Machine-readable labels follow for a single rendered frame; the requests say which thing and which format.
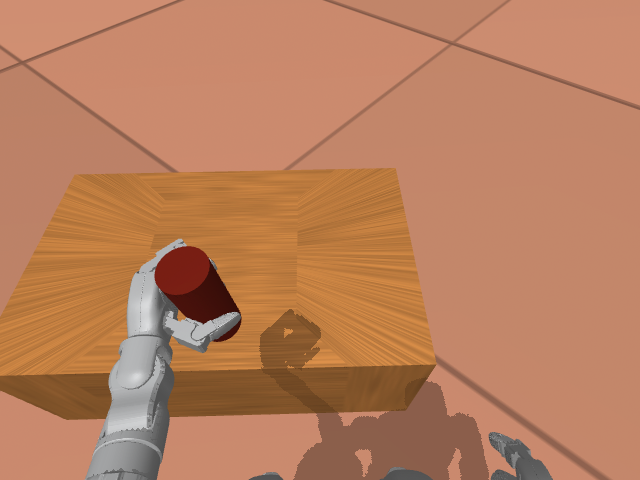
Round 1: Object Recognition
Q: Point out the can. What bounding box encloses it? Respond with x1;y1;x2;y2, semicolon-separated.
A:
154;246;241;342

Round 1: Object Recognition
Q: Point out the left robot arm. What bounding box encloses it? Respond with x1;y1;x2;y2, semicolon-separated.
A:
84;335;174;480

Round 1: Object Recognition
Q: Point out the left robot hand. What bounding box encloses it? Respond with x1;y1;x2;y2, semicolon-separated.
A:
127;239;241;353

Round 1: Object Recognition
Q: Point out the right robot hand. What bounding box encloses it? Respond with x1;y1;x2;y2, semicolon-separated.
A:
489;432;553;480

